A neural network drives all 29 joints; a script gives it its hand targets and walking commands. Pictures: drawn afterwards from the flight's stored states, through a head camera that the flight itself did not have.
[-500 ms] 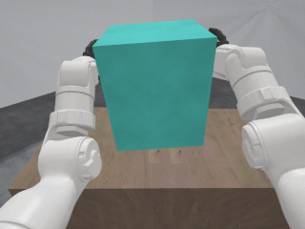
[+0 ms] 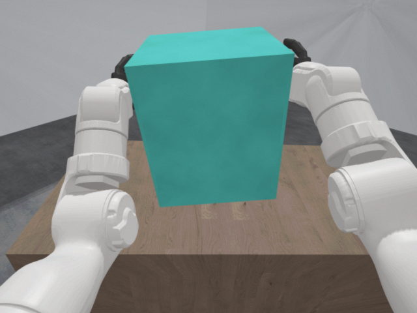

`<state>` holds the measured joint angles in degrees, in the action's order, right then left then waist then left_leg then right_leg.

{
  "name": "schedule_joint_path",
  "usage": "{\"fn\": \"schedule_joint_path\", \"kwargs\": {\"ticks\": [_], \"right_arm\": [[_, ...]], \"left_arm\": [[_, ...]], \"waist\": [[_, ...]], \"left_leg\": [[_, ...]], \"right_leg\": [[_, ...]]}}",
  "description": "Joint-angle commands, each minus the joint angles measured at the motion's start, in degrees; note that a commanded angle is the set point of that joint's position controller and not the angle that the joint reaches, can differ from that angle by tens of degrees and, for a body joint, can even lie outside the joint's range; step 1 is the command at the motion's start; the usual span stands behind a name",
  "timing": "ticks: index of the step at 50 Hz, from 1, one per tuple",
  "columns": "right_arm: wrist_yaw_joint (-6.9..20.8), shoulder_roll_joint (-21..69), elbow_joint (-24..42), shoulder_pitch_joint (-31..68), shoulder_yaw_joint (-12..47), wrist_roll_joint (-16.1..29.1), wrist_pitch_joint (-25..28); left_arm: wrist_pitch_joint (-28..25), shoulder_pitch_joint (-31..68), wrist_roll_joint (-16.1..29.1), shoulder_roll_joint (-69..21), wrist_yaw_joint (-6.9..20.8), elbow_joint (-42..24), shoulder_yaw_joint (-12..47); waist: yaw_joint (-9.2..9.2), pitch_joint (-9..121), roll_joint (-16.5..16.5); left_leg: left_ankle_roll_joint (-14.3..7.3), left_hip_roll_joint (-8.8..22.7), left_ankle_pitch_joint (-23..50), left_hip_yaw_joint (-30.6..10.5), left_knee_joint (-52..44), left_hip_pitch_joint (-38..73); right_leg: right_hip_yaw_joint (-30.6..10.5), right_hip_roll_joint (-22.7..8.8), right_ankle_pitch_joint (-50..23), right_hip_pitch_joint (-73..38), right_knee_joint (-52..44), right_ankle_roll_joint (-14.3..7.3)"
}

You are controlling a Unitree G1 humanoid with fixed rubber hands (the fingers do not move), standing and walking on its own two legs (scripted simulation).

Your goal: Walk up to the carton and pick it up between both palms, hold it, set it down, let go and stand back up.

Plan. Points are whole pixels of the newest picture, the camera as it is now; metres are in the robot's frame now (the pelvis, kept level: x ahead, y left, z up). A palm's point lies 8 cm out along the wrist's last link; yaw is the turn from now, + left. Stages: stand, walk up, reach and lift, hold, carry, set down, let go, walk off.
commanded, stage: hold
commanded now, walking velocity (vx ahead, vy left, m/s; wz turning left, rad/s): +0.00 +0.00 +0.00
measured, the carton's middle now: (211, 115) +0.38 +0.01 +0.29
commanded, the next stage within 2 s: none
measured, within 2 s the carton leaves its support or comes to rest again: neither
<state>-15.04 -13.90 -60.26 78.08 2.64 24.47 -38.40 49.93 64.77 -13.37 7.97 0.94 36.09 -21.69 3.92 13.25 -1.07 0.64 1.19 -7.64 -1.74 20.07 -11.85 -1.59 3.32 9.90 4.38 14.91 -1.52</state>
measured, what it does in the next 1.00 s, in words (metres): stands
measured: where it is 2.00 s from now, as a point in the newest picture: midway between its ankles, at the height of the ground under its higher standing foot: outside the picture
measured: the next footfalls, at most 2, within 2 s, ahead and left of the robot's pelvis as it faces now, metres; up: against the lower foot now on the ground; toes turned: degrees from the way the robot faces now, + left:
none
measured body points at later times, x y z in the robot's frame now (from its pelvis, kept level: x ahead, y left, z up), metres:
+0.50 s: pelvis +0.00 +0.00 +0.00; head -0.10 +0.03 +0.44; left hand +0.39 +0.17 +0.33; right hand +0.38 -0.14 +0.37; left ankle +0.03 +0.12 -0.75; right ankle -0.02 -0.11 -0.75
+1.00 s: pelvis +0.00 +0.00 +0.00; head -0.09 +0.03 +0.44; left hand +0.39 +0.17 +0.33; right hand +0.39 -0.14 +0.37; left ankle +0.03 +0.12 -0.75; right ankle -0.02 -0.11 -0.75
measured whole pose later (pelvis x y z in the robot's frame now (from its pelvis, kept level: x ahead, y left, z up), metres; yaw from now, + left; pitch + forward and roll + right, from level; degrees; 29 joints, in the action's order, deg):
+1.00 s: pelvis +0.00 +0.00 +0.00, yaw +0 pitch -1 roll -1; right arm -14.8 -13.9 -59.7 77.3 2.3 24.4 -38.1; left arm 50.2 64.4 -13.1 7.8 0.2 35.3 -21.1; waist 4.2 13.3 -1.1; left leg 0.5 0.9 -7.9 -2.3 20.6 -12.0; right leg -1.8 3.3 9.8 4.1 14.7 -1.3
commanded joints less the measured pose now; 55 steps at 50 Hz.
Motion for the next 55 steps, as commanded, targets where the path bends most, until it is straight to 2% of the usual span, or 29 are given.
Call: {"fn": "schedule_joint_path", "kwargs": {"ticks": [1,10,14,18,21,23,25,29,30,34,38,39,42,44,47,52,55], "right_arm": [[7.85,35.13,14.91,33.65,2.90,8.80,1.00],[7.80,34.10,16.86,32.84,3.22,9.18,1.01],[8.06,34.50,15.86,32.88,3.69,9.53,0.52],[8.31,34.44,15.70,33.59,2.91,9.08,0.72],[8.62,34.72,14.33,34.23,2.46,8.86,0.69],[8.65,34.42,13.51,34.64,2.38,8.49,0.68],[8.45,34.55,11.94,33.70,1.85,7.86,0.71],[8.22,35.22,13.14,34.75,2.51,8.80,1.06],[8.09,34.66,12.71,34.48,2.11,8.49,1.00],[8.10,34.46,13.19,34.74,2.05,8.70,1.15],[7.87,34.87,14.78,34.93,2.66,9.01,1.30],[7.83,34.68,14.66,34.30,2.64,9.05,1.16],[7.56,34.47,14.71,34.28,2.70,8.97,1.01],[7.70,34.55,14.72,34.19,2.41,8.83,0.98],[7.79,34.44,15.42,34.66,2.56,8.69,1.17],[8.16,34.41,14.68,34.30,2.67,9.34,1.04],[8.11,34.77,15.72,34.59,3.19,9.46,1.07]], "left_arm": [[-4.51,43.76,10.09,-29.06,7.16,-10.40,14.79],[-3.83,42.61,11.24,-31.48,6.58,-12.96,17.92],[-3.47,42.73,10.31,-30.38,6.29,-12.56,16.61],[-3.50,42.17,10.11,-30.64,6.35,-10.35,15.51],[-3.88,43.75,10.35,-30.63,6.19,-10.49,15.91],[-3.84,43.05,10.06,-30.09,6.10,-8.48,15.00],[-4.05,42.56,9.30,-29.70,6.27,-7.08,14.31],[-4.57,42.95,9.32,-28.69,6.57,-6.80,13.37],[-4.49,42.82,9.43,-28.65,6.71,-6.41,13.51],[-4.66,43.18,9.40,-29.06,6.87,-7.34,13.94],[-4.56,42.38,9.52,-29.55,7.03,-7.12,13.93],[-4.51,42.14,9.61,-29.56,7.00,-7.28,14.14],[-4.41,42.39,9.58,-29.15,7.23,-7.31,13.94],[-4.33,43.05,9.95,-30.07,7.12,-8.20,14.79],[-4.31,42.32,9.54,-29.73,6.93,-7.79,14.21],[-4.26,42.90,10.20,-30.61,6.48,-9.22,15.58],[-4.23,42.51,10.31,-30.28,6.49,-9.22,15.27]], "waist": [[0.32,16.07,3.42],[1.73,16.15,5.54],[0.57,15.26,4.78],[0.30,14.24,3.76],[0.37,14.86,4.55],[0.27,13.92,3.24],[0.39,12.85,2.95],[-0.32,13.93,1.95],[0.28,13.29,2.12],[0.26,14.36,3.46],[0.07,14.95,2.52],[0.52,14.75,2.98],[0.56,13.81,2.51],[0.98,13.88,3.61],[0.41,14.10,3.02],[0.67,14.55,4.40],[0.32,15.50,3.18]], "left_leg": [[1.77,-1.73,11.72,-0.40,0.71,11.38],[2.59,-1.25,11.99,-0.83,0.93,12.07],[2.29,-1.31,10.80,-0.87,0.65,10.88],[1.91,-1.33,9.44,-0.66,0.08,10.02],[1.87,-1.26,8.17,-0.83,-0.01,10.27],[1.62,-1.23,7.30,-0.75,-0.11,10.02],[1.37,-1.38,6.81,-0.71,-0.24,9.80],[0.98,-1.68,8.00,-0.39,0.04,9.60],[1.06,-1.75,7.90,-0.37,-0.09,9.42],[1.43,-1.56,8.40,-0.49,0.05,9.89],[1.46,-1.79,9.94,-0.36,0.44,10.28],[1.47,-1.73,10.53,-0.53,0.47,10.56],[1.29,-1.91,9.80,-0.50,0.44,10.59],[1.72,-1.60,9.11,-0.39,0.16,10.77],[1.48,-1.67,8.70,-0.47,0.07,10.17],[1.95,-1.34,9.67,-0.86,0.15,10.70],[1.69,-1.54,10.41,-0.82,0.68,10.84]], "right_leg": [[-1.02,0.30,-12.41,0.19,-1.08,4.07],[-0.76,0.73,-11.82,0.31,-1.12,3.51],[-0.92,0.73,-11.17,-0.39,-1.09,3.80],[-0.68,0.81,-9.50,0.53,-1.34,3.78],[-0.92,0.68,-7.81,1.48,-1.48,3.47],[-0.96,0.55,-7.10,1.60,-1.83,3.56],[-1.27,0.22,-7.12,1.97,-2.24,3.70],[-1.55,-0.09,-8.78,1.34,-2.12,4.13],[-1.45,-0.17,-8.94,1.64,-2.11,4.07],[-1.22,0.28,-8.52,1.28,-2.00,3.89],[-1.23,0.29,-10.54,0.40,-1.86,4.16],[-1.20,0.30,-11.70,0.13,-1.52,4.11],[-1.42,-0.06,-11.16,1.09,-2.02,4.19],[-1.17,0.16,-9.43,1.42,-2.02,3.78],[-1.18,0.04,-9.40,0.58,-1.98,3.82],[-0.82,0.68,-9.13,1.07,-1.74,3.46],[-1.22,0.49,-10.45,0.66,-1.71,3.81]]}}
